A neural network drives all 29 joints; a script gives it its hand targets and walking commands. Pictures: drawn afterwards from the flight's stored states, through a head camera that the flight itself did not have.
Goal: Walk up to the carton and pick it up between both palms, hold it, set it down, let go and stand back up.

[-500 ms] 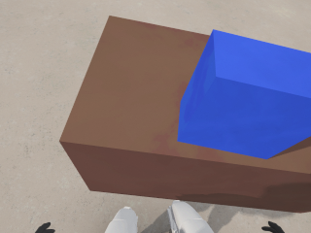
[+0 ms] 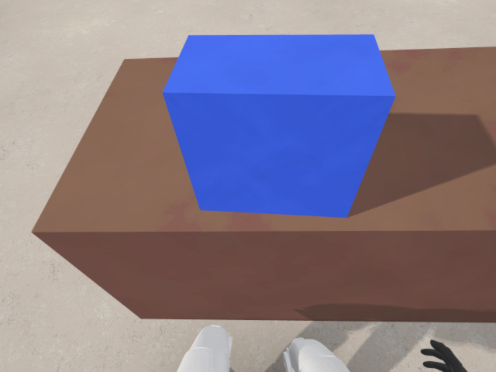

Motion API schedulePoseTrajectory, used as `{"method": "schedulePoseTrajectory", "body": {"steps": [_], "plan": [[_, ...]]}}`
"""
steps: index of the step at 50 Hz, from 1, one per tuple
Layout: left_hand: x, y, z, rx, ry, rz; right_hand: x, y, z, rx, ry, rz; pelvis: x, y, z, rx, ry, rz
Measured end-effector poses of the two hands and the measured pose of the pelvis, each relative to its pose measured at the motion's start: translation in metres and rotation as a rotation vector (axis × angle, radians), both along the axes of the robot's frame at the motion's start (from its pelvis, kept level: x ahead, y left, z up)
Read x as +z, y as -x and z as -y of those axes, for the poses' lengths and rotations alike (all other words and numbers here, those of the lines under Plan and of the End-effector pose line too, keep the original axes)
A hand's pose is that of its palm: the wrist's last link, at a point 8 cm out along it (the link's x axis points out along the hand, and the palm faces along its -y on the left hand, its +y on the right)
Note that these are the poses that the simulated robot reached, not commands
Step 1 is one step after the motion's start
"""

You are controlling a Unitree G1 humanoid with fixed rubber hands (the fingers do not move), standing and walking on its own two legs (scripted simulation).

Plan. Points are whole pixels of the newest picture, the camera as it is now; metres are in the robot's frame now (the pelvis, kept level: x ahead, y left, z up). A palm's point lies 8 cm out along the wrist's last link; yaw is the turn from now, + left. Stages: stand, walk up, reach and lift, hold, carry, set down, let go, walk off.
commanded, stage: walk up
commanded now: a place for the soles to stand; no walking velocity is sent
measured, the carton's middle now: (274, 134) +0.48 -0.01 +0.10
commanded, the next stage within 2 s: none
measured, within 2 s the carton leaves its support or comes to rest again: neither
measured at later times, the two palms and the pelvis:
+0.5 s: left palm out of the picture +0.04 +0.36 -0.06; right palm out of the picture +0.04 -0.26 -0.11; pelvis -0.01 +0.04 +0.03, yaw +0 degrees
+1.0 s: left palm out of the picture +0.02 +0.36 -0.10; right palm out of the picture +0.09 -0.27 -0.04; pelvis +0.00 +0.05 +0.04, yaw +0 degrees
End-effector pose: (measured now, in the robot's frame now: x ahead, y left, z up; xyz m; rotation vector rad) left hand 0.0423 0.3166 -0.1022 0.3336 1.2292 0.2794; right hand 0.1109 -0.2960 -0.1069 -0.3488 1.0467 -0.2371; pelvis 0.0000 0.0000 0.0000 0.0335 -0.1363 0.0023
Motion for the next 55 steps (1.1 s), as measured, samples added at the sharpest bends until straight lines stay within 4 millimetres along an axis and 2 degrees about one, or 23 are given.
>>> {"method": "schedulePoseTrajectory", "body": {"steps": [3, 9, 14, 18, 26, 30, 35, 39, 43, 47, 52, 55], "plan": [[0.025, 0.006, 0.012, 0.008, -0.025, 0.014, 0.000, 0.011, 0.005, -0.010, -0.045, -0.039, 0.015, 0.003, 0.010, -0.001, -0.004, -0.022], [0.060, 0.012, 0.013, 0.009, -0.096, 0.035, -0.008, 0.049, 0.011, -0.021, -0.098, -0.175, 0.032, 0.011, 0.018, 0.001, -0.003, -0.064], [0.068, 0.018, 0.003, 0.017, -0.120, 0.039, -0.015, 0.077, 0.006, -0.040, -0.112, -0.267, 0.034, 0.011, 0.012, 0.001, 0.008, -0.066], [0.063, 0.017, -0.010, 0.020, -0.109, 0.056, -0.014, 0.084, -0.005, -0.052, -0.106, -0.286, 0.032, 0.011, -0.002, 0.001, 0.026, -0.061], [0.036, -0.002, -0.054, 0.016, -0.036, 0.121, 0.002, 0.075, -0.046, -0.051, -0.049, -0.220, 0.025, 0.008, -0.052, 0.000, 0.089, -0.062], [0.025, -0.015, -0.067, 0.010, 0.024, 0.147, 0.028, 0.078, -0.058, -0.065, 0.004, -0.195, 0.031, 0.007, -0.073, -0.003, 0.103, -0.071], [0.010, -0.010, -0.073, 0.004, 0.081, 0.111, 0.065, 0.072, -0.055, -0.061, 0.090, -0.171, 0.039, 0.008, -0.081, -0.003, 0.110, -0.098], [-0.001, 0.004, -0.068, 0.011, 0.115, 0.056, 0.081, 0.063, -0.052, -0.052, 0.127, -0.152, 0.042, 0.005, -0.081, -0.004, 0.108, -0.110], [-0.004, 0.017, -0.062, 0.021, 0.122, 0.009, 0.084, 0.050, -0.047, -0.036, 0.130, -0.124, 0.042, 0.003, -0.075, -0.003, 0.101, -0.116], [0.000, 0.020, -0.053, 0.023, 0.102, -0.002, 0.079, 0.034, -0.038, -0.015, 0.111, -0.084, 0.040, 0.002, -0.063, -0.001, 0.084, -0.118], [0.008, 0.019, -0.034, 0.020, 0.057, 0.009, 0.064, 0.011, -0.019, 0.004, 0.065, -0.030, 0.034, 0.001, -0.038, 0.000, 0.049, -0.110], [0.021, 0.016, -0.020, 0.019, 0.034, 0.027, 0.055, 0.002, -0.013, 0.004, 0.020, -0.010, 0.037, 0.000, -0.026, -0.001, 0.043, -0.108]]}}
